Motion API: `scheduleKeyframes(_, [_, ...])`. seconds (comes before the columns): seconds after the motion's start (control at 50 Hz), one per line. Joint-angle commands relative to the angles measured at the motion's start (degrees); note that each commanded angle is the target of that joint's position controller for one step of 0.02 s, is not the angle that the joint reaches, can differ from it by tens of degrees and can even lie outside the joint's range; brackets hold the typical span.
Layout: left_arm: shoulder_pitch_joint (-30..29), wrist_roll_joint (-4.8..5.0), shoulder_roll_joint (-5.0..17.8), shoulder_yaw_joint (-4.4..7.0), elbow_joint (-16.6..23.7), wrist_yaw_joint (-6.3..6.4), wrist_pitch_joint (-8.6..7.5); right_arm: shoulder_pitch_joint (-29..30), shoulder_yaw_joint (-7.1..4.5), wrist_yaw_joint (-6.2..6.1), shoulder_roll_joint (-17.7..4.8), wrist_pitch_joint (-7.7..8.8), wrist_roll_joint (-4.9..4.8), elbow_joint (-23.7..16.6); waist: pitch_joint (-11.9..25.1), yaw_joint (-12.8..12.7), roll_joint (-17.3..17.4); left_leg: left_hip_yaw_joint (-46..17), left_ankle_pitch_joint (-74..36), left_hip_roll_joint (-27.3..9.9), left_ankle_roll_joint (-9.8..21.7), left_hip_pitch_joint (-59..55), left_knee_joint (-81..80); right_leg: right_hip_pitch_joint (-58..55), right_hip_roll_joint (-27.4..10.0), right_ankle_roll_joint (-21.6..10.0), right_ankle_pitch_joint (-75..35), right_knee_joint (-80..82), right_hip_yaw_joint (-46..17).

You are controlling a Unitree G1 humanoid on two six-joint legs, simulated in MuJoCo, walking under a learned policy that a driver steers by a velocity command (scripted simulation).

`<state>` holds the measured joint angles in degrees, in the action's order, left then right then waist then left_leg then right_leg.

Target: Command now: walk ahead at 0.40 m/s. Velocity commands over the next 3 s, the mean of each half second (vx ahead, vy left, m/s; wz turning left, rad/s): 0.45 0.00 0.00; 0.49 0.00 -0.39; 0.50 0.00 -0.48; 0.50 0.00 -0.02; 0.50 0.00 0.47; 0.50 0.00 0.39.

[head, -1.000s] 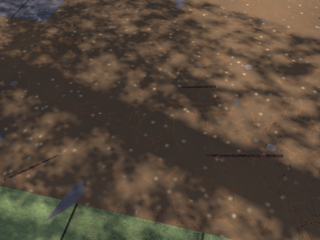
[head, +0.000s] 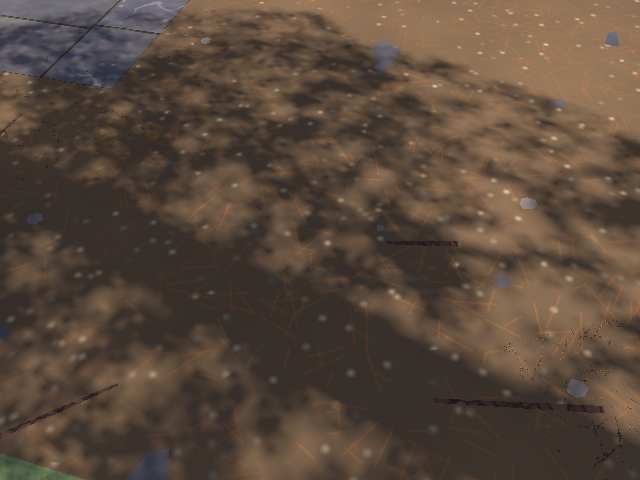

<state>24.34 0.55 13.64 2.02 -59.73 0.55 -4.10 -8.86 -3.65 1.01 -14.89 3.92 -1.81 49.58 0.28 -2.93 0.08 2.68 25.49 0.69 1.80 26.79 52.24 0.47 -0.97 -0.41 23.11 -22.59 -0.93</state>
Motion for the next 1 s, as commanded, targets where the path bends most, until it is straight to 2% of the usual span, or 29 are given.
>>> scheduleKeyframes(0.02, [5.03, 0.03, 7.7, 1.33, 0.83, 0.23, 0.45, 15.2, 0.37, 1.48, -2.02, 2.04, -0.34, -8.38, -8.01, -2.79, -6.08, -0.87, -4.23, -4.82, 0.01, 26.87, -2.16, -14.65, -16.87, -10.54, -25.81, 10.94, -15.01])
scheduleKeyframes(0.06, [1.8, -0.02, 8.08, 1.28, 2.34, 0.47, 0.64, 15.93, 1.37, 2.61, 0.2, 1.77, 0.15, -8.94, -7.47, -1.58, -7.68, 1.47, -14.08, -2.83, -0.41, 11.94, -9.34, -2.37, -12.68, -8.99, -24.84, 13.84, -8.4])
scheduleKeyframes(0.08, [1.09, -0.01, 9.16, 1.6, 2.73, 0.51, 0.45, 15.46, 1.41, 2.76, -0.07, 1.47, 0.25, -8.99, -7.09, -0.77, -8.47, 2.28, -17.61, -1.66, -0.32, 4.32, -11.95, 2.78, -11.89, -8.7, -25.08, 15.5, -6.45])
scheduleKeyframes(0.12, [0.78, 0.47, 11.15, 2.31, 2.83, 0.42, -0.13, 13.19, 0.43, 2.16, -3.28, 0.72, 0.25, -8.58, -6.33, 1.57, -9.19, 2.15, -20.13, -0.29, 0.76, -3.92, -14.42, 4.87, -12.55, -8.02, -30.84, 15.03, -5.01])
scheduleKeyframes(0.16, [0.31, 0.9, 11.36, 2.56, 2.64, 0.4, -0.18, 7.48, -1.12, 1.17, -6.42, 0.19, 0.29, -7.02, -2.73, 5.7, -8.86, 2.41, -19.63, 1.29, 2.76, -12.07, -17.83, 2.55, -12.32, -5.82, -46.71, 6.36, -2.28])
scheduleKeyframes(0.18, [0.74, 0.66, 10.8, 2.43, 2.54, 0.44, 0.07, 0.71, -2.28, 0.67, -8.18, -0.08, 0.13, -4.75, 1.26, 8.91, -7.84, 3.01, -19.3, 2.45, 4.13, -20.8, -18.94, 3.86, -10.91, -4.55, -52.56, -2.42, -0.69])
scheduleKeyframes(0.2, [0.47, -0.02, 10.28, 2.21, 2.99, 0.5, 0.18, -7.61, -3.3, 0.09, -9.87, -0.39, 0.0, -2.25, 5.29, 12.66, -6.32, -0.38, -18.54, -0.48, 5.6, -33.07, -18.66, 11.81, -9.09, -2.9, -48.15, -14.31, 0.04])
scheduleKeyframes(0.22, [4.4, -1.19, 4.01, 0.53, 4.62, 0.34, -0.16, -15.03, -4.29, -0.55, -15.28, -0.67, 1.17, -0.64, 13.9, 11.85, 8.3, -23.24, -7.29, -15.43, 11.78, -49.19, -23.19, 27.62, -1.47, -0.01, -21.02, -37.21, 1.95])
scheduleKeyframes(0.24, [6.12, 0.25, 1.05, -0.21, 4.55, 0.07, -1.5, -15.72, -3.05, 0.16, -13.8, -0.27, 1.41, -0.11, 18.64, 10.24, 15.06, -47.25, 4.4, -23.4, 16.21, -47.72, -37.34, 34.37, 3.6, -0.23, 9.69, -49.6, -5.8])
scheduleKeyframes(0.26, [0.21, 2.18, 6.5, 1.45, 6.45, -0.2, -2.33, -9.86, -1.93, 0.6, -10.5, 0.53, 0.9, -0.4, 7.76, 8.83, 10.05, -43.68, 9.28, -21.69, 13.63, -38.34, -40.49, 39.68, 0.0, -1.34, 6.61, -54.85, -6.6])
scheduleKeyframes(0.28, [-3.74, 2.57, 7.79, 1.81, 7.77, -0.15, -2.63, -4.62, -1.29, 0.88, -8.54, 1.09, 0.62, -1.08, 0.85, 7.0, 6.94, -34.91, 5.26, -20.02, 12.06, -29.19, -41.35, 40.2, -3.14, -2.66, 0.8, -53.5, -4.62])
scheduleKeyframes(0.3, [-4.64, 1.76, 7.48, 2.05, 7.7, 0.29, -2.47, -0.96, -0.86, 1.2, -7.16, 1.56, 1.2, -1.4, -1.41, 4.96, 3.48, -28.07, -1.54, -17.49, 10.91, -22.0, -42.26, 37.17, -5.59, -2.9, -3.98, -51.02, -3.84])
scheduleKeyframes(0.32, [-3.23, 1.09, 6.46, 2.36, 7.19, 0.6, -1.81, 1.2, -0.54, 1.42, -5.98, 1.92, 1.89, -1.45, -1.97, 2.73, 4.37, -22.2, -6.23, -14.88, 9.86, -17.15, -43.41, 33.4, -7.32, -2.89, -7.05, -48.32, -3.92])
scheduleKeyframes(0.38, [-2.46, 0.73, 4.97, 2.65, 7.25, 0.74, 0.01, 0.47, -0.12, 1.13, -4.93, 2.5, 2.02, 0.3, -2.46, 0.67, 5.24, -15.12, -10.79, -12.33, 10.45, -11.97, -46.71, 30.12, -8.47, -2.01, -9.88, -43.51, -3.15])
scheduleKeyframes(0.46, [-12.2, -0.26, 5.66, 3.13, 10.99, 0.76, 0.08, -4.72, -0.46, -0.7, -7.5, 2.38, 2.07, 2.58, -5.19, 2.49, 2.44, -13.16, -14.79, -13.13, 11.74, -15.58, -48.69, 39.74, -8.92, 0.67, -19.84, -31.62, -2.96])
scheduleKeyframes(0.56, [-20.54, 0.43, 3.73, 2.03, 13.23, -0.92, -0.46, -8.43, -0.58, -1.77, -8.81, 2.12, 1.82, 4.16, -5.42, 5.57, 2.06, -4.61, -19.83, -12.52, 9.5, -19.87, -49.16, 38.19, -6.35, 0.58, -30.55, -17.3, -0.28])
scheduleKeyframes(0.68, [-27.28, 0.9, 4.02, 1.24, 17.92, -3.39, -0.69, -12.03, -1.06, -1.79, -9.48, 0.34, 1.46, 6.16, -6.62, 7.38, 1.65, 0.44, -28.07, -16.25, 7.82, -33.06, -43.53, 40.8, -4.11, -2.72, -23.17, -10.19, 0.83])
scheduleKeyframes(0.72, [-24.9, 0.76, 5.69, 1.84, 18.63, -4.0, -0.62, -10.62, -1.5, -1.91, -10.95, -0.35, 1.36, 5.43, -4.09, 5.3, 3.66, 2.36, -46.3, -16.4, 6.6, -34.77, -36.7, 34.91, -1.28, -4.78, -17.17, -9.97, 4.07])
scheduleKeyframes(0.74, [-20.06, 0.7, 7.51, 2.84, 18.0, -4.07, -0.47, -9.78, -1.67, -2.11, -11.66, -0.87, 1.46, 4.93, -0.48, 2.45, 4.7, 3.8, -57.82, -15.76, 5.63, -34.75, -29.02, 27.98, 1.09, -6.04, -15.33, -9.93, 5.98])
scheduleKeyframes(0.76, [-10.91, 0.81, 10.29, 4.56, 15.69, -3.81, -0.33, -9.19, -1.4, -2.47, -11.2, -1.51, 1.68, 4.17, 4.67, -2.08, 3.96, 6.32, -62.92, -13.47, 3.77, -31.15, -16.65, 15.75, 4.01, -7.75, -16.64, -8.01, 7.07])
scheduleKeyframes(0.78, [-0.84, 0.83, 15.44, 6.47, 13.88, -2.91, 0.06, -10.04, -0.55, -2.86, -9.94, -1.31, 2.63, 2.36, 11.49, -5.38, -1.99, 7.12, -48.96, -11.15, 1.39, -16.76, 1.53, -2.9, -3.6, -11.57, -16.71, -8.09, -6.02])
scheduleKeyframes(0.8, [0.27, 1.11, 19.63, 7.08, 13.79, -2.85, 0.0, -15.21, 2.21, -1.66, -1.23, 0.61, 3.69, 0.33, 17.36, 0.05, -15.97, 2.69, 0.97, 2.11, -2.39, 8.97, 21.03, -21.73, -17.38, -22.36, -4.24, -0.68, -39.47])
scheduleKeyframes(0.82, [1.55, 0.7, 14.14, 5.5, 14.38, -2.71, -0.26, -10.05, 1.14, -0.81, -6.79, 3.16, 1.44, 0.16, 20.09, -3.43, -10.43, -8.26, 5.88, 1.26, -1.12, 15.81, 27.56, -24.66, -18.45, -21.98, -0.87, 5.61, -46.13])
scheduleKeyframes(0.84, [-1.06, 0.22, 11.79, 4.85, 14.6, -2.38, -0.54, -4.88, 0.47, -0.27, -9.36, 4.7, -0.48, -1.72, 12.36, -3.7, -8.77, -8.56, 1.01, -1.76, 0.42, 20.0, 27.11, -19.47, -16.51, -19.12, -5.55, 6.08, -37.34])
scheduleKeyframes(0.86, [-4.86, 0.08, 10.83, 4.48, 15.75, -2.25, -0.77, -2.45, 0.67, -0.47, -9.0, 5.46, -0.18, -2.3, 8.24, -1.96, -2.69, -8.19, -3.59, -4.35, 1.04, 18.25, 23.06, -11.38, -14.17, -17.59, -11.65, 6.44, -30.49])
scheduleKeyframes(0.88, [-8.6, -0.27, 9.36, 4.03, 16.9, -2.25, -0.81, -1.51, 0.23, -0.82, -9.01, 5.44, 0.98, -2.15, 4.94, 0.31, 0.41, -8.02, -6.26, -6.07, 0.69, 14.66, 17.61, -3.19, -12.25, -16.58, -17.82, 7.51, -25.52])
scheduleKeyframes(0.9, [-10.75, -0.9, 8.07, 3.47, 17.93, -2.12, -0.9, -2.25, -0.15, -0.91, -9.26, 4.72, 1.48, -2.13, 4.05, 2.43, -0.38, -8.5, -7.61, -7.22, 0.36, 10.54, 14.96, 1.87, -10.78, -16.26, -22.06, 8.94, -22.75])
scheduleKeyframes(0.94, [-11.36, -0.35, 8.72, 3.58, 18.51, -1.79, -0.89, -3.27, -0.24, -0.98, -7.92, 3.2, 2.18, -2.55, 2.44, 4.11, -1.17, -7.83, -8.22, -7.45, -1.49, 8.13, 9.68, 7.22, -9.64, -16.78, -25.73, 10.89, -20.0])
scheduleKeyframes(1.0, [-8.85, 0.23, 11.23, 4.3, 18.29, -0.53, -0.79, 2.17, 0.11, -1.38, -6.39, 2.18, 2.91, -4.74, -0.58, 3.12, -1.56, -6.14, -16.62, -6.12, -4.51, 9.12, -1.86, 12.17, -7.33, -16.1, -26.71, 12.45, -15.55])
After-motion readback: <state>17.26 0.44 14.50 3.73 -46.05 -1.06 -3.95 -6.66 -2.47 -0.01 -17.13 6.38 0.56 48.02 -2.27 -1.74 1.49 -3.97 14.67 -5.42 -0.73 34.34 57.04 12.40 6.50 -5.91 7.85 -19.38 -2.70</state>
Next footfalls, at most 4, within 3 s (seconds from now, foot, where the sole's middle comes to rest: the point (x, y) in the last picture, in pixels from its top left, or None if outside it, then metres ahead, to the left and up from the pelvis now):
0.20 left None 0.24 0.15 -0.77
0.76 right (405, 467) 0.55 -0.10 -0.77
1.26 left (348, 331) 0.87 0.02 -0.77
1.76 right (490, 298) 0.99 -0.33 -0.77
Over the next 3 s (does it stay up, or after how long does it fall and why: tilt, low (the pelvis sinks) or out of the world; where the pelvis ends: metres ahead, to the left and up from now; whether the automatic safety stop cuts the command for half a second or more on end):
stays up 1.55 -0.39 0.01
